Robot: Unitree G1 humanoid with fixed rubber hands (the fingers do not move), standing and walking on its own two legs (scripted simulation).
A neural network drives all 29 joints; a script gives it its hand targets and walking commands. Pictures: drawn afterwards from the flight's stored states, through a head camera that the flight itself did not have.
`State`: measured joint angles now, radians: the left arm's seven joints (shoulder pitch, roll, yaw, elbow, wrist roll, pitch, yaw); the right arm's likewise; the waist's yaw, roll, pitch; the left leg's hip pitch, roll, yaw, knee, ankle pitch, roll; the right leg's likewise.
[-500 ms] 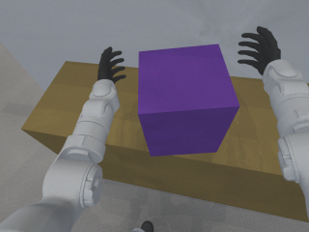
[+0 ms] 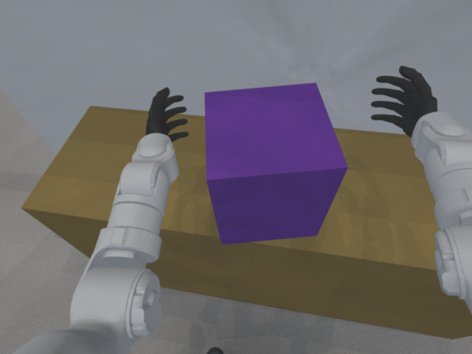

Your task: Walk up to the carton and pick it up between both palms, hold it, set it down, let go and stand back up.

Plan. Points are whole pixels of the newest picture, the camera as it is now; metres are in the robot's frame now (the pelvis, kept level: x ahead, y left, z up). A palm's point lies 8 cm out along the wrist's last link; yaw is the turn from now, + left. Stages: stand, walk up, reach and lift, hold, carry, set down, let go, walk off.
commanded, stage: set down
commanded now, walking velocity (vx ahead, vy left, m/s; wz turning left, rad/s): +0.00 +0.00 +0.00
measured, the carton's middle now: (265, 169) +0.47 +0.04 -0.01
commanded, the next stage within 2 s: none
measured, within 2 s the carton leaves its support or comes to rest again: neither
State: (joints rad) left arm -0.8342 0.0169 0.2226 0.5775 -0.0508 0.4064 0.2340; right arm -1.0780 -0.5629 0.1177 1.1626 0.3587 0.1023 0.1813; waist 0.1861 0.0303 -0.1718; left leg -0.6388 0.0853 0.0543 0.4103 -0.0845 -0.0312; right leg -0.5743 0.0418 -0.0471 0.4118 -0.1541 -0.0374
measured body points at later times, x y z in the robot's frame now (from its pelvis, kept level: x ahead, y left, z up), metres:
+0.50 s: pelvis -0.01 +0.00 +0.00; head +0.06 -0.01 +0.44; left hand +0.38 +0.20 +0.09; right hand +0.47 -0.19 +0.09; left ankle +0.05 +0.14 -0.73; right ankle +0.01 -0.10 -0.73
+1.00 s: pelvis +0.00 -0.02 +0.00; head +0.06 -0.02 +0.45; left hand +0.34 +0.19 +0.04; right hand +0.40 -0.22 +0.03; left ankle +0.05 +0.14 -0.73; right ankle +0.01 -0.10 -0.73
